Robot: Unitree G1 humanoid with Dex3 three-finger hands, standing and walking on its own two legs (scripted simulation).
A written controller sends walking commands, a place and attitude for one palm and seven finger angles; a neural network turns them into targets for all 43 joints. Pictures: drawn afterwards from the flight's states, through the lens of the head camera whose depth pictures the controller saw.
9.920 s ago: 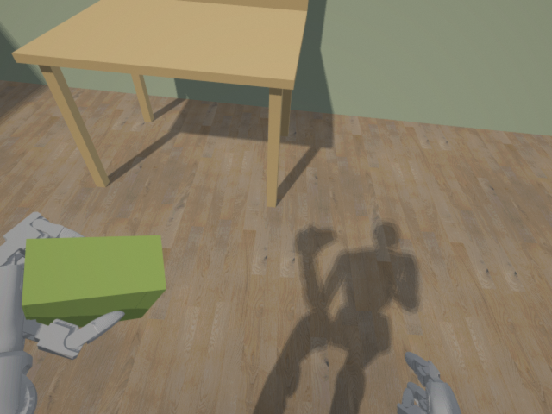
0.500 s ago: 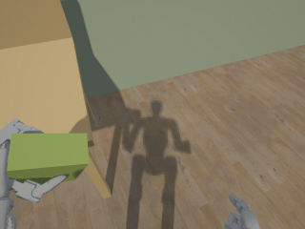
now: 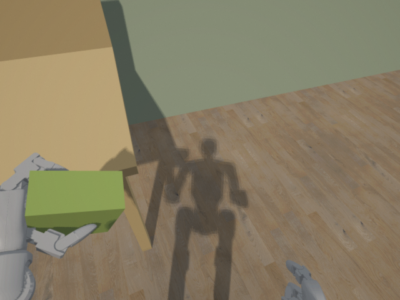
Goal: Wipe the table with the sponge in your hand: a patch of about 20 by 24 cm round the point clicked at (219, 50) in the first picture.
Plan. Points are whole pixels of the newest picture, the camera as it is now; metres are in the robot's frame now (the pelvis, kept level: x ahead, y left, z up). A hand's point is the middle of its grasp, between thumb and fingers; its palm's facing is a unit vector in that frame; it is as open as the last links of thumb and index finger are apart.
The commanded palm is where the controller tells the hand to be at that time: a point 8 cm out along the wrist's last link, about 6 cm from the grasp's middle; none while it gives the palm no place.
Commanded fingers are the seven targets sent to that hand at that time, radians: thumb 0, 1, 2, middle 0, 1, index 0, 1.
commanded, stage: come to a stop and stand still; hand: left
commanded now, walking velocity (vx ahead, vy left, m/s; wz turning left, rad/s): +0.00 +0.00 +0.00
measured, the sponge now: (88, 205) +0.23 +0.20 +0.13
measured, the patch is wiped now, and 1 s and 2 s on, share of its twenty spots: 0.00 0.00 0.00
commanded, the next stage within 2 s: look again from close up in 0.32 s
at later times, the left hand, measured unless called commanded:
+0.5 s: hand (25, 184) +0.24 +0.29 +0.17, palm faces +0.42 -0.79 -0.44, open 10.5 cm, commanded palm +0.15 +0.30 +0.18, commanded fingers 0.00 0.10 1.30 -1.20 -1.60 -1.20 -1.60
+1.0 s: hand (18, 164) +0.27 +0.32 +0.17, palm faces +0.42 -0.86 -0.28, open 10.4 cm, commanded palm +0.21 +0.35 +0.18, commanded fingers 0.00 0.10 1.30 -1.20 -1.60 -1.20 -1.60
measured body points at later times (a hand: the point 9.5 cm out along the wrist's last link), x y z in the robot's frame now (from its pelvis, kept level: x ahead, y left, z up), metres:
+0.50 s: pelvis -0.01 +0.02 +0.00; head +0.01 +0.04 +0.45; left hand +0.21 +0.33 +0.19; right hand +0.15 -0.20 -0.09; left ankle +0.01 +0.12 -0.73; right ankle +0.09 -0.06 -0.73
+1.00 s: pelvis +0.05 +0.07 +0.00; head +0.07 +0.10 +0.45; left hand +0.25 +0.36 +0.18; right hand +0.24 -0.14 -0.06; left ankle +0.01 +0.12 -0.73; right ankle +0.09 -0.06 -0.73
